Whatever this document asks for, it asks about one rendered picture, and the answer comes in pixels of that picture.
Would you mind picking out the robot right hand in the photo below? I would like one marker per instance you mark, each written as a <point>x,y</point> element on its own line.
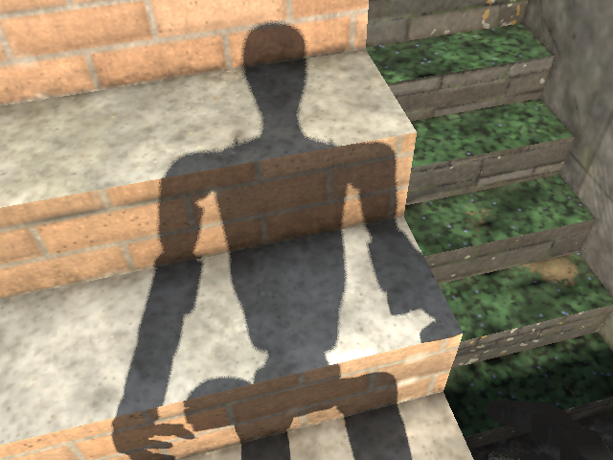
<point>551,425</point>

